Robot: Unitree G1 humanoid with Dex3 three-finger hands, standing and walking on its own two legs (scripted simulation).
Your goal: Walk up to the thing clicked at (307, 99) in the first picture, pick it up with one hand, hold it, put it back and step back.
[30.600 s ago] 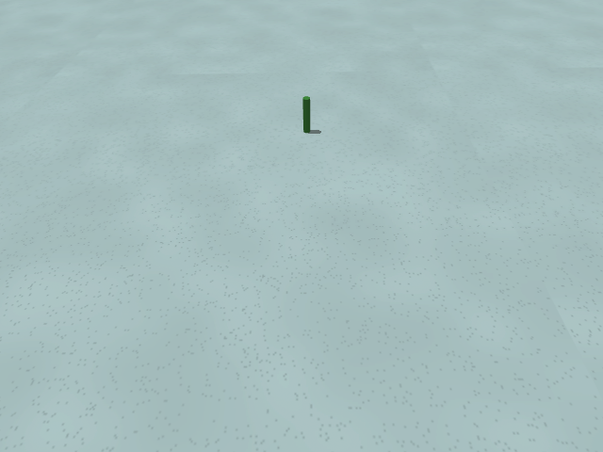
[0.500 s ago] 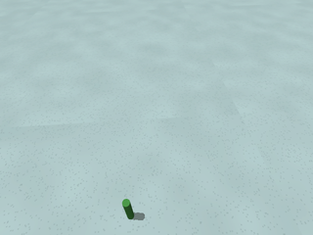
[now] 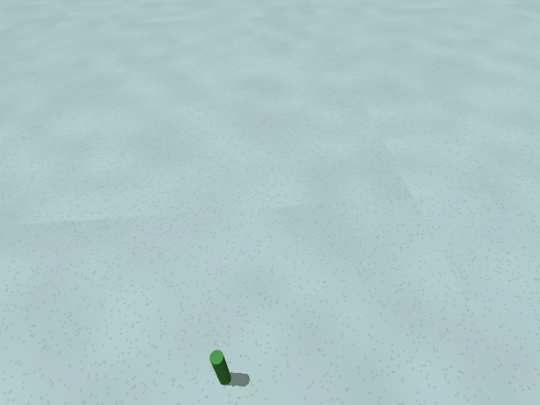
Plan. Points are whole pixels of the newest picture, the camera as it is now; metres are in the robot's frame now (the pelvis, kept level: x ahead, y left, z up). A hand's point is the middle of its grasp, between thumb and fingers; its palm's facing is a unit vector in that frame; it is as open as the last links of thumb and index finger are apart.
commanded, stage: stand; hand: left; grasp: from the side
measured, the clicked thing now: (221, 368) +0.39 +0.20 -0.67
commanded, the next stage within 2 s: step back in 0.54 s
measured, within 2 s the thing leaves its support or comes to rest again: neither
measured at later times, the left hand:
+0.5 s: hand out of the picture +0.06 +0.25 -0.16, palm faces -0.01 -0.94 -0.35, open 7.4 cm
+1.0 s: hand out of the picture +0.08 +0.30 -0.18, palm faces -0.02 -0.94 -0.35, open 7.4 cm
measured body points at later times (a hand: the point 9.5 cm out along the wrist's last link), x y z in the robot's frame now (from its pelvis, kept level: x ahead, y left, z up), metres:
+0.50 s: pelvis +0.00 +0.00 +0.00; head +0.00 +0.00 +0.45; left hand +0.06 +0.30 -0.13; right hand +0.06 -0.30 -0.14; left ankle +0.02 +0.13 -0.75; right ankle -0.01 -0.14 -0.75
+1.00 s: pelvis -0.06 +0.04 -0.01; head +0.01 +0.08 +0.43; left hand +0.08 +0.35 -0.16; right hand +0.00 -0.28 -0.12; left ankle -0.03 +0.12 -0.75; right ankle -0.08 -0.12 -0.67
